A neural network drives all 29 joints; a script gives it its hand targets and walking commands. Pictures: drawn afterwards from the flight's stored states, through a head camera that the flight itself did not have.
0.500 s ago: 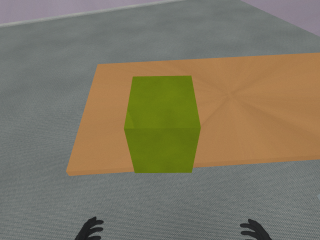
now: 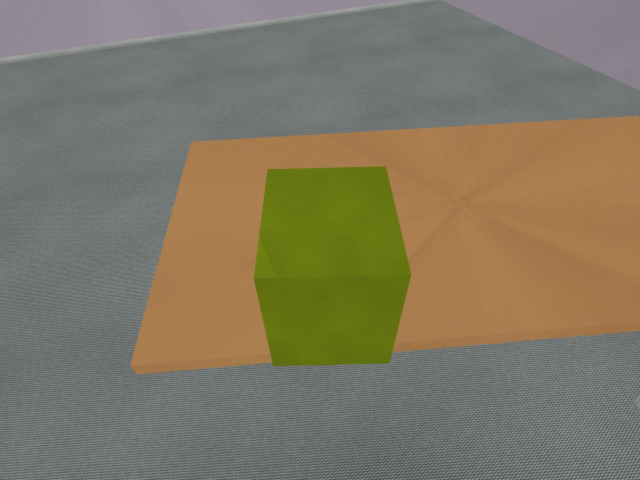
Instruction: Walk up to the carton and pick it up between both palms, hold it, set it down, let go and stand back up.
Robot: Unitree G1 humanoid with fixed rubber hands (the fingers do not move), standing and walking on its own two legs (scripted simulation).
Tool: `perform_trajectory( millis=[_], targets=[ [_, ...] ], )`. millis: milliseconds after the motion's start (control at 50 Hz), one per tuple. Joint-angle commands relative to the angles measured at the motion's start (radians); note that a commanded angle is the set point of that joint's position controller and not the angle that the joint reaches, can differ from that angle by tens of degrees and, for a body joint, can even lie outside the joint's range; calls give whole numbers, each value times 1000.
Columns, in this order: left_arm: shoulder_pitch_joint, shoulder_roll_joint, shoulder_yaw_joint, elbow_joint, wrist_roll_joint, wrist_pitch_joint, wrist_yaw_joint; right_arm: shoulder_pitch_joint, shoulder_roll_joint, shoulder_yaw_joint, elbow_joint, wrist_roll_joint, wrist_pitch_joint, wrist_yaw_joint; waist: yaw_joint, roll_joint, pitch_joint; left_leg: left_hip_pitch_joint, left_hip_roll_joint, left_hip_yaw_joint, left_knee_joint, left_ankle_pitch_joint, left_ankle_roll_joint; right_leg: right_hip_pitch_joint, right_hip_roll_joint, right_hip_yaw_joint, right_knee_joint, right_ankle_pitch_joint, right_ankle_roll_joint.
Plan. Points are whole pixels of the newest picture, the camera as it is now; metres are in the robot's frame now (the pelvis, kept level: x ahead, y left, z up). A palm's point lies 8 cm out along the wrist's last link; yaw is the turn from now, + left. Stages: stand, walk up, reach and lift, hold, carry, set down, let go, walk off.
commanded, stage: stand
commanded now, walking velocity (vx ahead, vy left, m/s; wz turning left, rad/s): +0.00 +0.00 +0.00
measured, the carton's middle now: (329, 267) +0.46 +0.00 -0.02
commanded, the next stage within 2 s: none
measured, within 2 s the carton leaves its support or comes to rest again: neither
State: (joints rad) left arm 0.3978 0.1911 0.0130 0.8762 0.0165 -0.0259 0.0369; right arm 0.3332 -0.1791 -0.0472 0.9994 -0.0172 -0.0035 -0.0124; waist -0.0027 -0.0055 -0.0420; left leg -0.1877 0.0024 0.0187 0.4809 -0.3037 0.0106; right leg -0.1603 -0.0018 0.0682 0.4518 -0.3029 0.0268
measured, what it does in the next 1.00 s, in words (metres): shifts its weight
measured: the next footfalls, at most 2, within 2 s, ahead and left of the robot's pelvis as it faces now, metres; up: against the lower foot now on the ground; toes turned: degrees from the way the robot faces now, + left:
none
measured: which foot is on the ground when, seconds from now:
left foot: down 0.00-1.00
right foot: down 0.00-1.00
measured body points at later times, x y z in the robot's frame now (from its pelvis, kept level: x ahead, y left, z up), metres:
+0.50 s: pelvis -0.04 +0.01 +0.00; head -0.04 +0.01 +0.45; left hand -0.09 +0.21 -0.16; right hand -0.08 -0.20 -0.16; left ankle -0.03 +0.11 -0.74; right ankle -0.04 -0.14 -0.74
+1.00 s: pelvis -0.06 +0.00 +0.00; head -0.06 -0.01 +0.45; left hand -0.10 +0.19 -0.16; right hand -0.10 -0.21 -0.16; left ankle -0.03 +0.11 -0.74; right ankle -0.04 -0.14 -0.74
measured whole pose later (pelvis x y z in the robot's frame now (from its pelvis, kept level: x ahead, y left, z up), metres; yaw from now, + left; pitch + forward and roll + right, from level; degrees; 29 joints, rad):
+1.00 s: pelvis -0.06 +0.00 +0.00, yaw -1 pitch -1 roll +0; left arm 0.40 0.09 0.00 1.13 0.02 -0.01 0.04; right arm 0.36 -0.11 -0.02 1.15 -0.01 0.01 -0.03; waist -0.01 0.01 -0.01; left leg -0.24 0.01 0.02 0.47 -0.22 0.00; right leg -0.23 0.01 0.08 0.46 -0.22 0.03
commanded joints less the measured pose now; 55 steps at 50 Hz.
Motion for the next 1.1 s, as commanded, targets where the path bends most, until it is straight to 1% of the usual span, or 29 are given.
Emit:
perform_trajectory(
  millis=[0,260,440,600,800,1080],
  targets=[
    [75,77,21,9,0,-10,8,65,-109,-23,2,1,-9,-11,1,5,71,40,87,-83,-79,301,31,-51,-66,38,-57,293,-37],
    [97,29,3,154,-1,3,9,77,-60,-4,96,2,0,-15,-2,14,135,-1,80,-92,-142,91,30,-76,-58,42,-87,171,-30],
    [110,-4,-6,214,-1,7,10,85,-38,4,128,4,5,-18,-3,14,151,-36,80,-98,-156,7,29,-102,-49,42,-85,122,-28],
    [111,-19,-8,237,0,9,9,93,-26,9,140,3,10,-20,-4,6,155,-54,77,-95,-148,-21,27,-130,-44,49,-88,82,-30],
    [101,-20,-5,244,0,11,7,105,-14,15,143,3,10,-22,-6,-5,150,-60,72,-84,-128,-18,22,-160,-45,66,-101,38,-36],
    [88,-25,-2,245,-1,12,4,115,-11,21,139,4,3,-24,-2,6,140,-70,77,-87,-130,-10,19,-155,-42,67,-93,52,-40]
  ],
)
